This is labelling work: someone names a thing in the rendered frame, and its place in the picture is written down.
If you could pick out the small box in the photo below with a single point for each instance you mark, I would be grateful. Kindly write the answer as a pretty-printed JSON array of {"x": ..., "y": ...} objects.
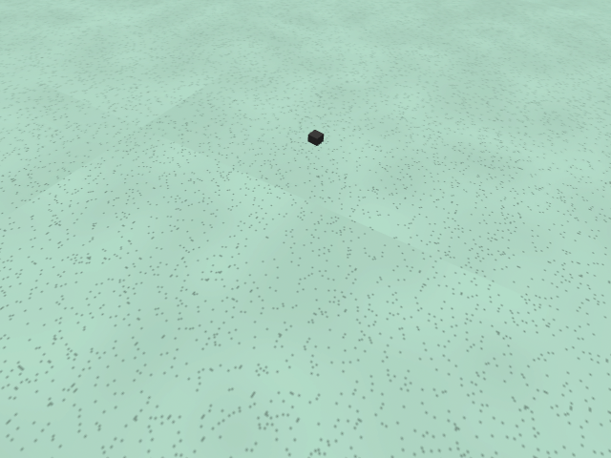
[{"x": 315, "y": 137}]

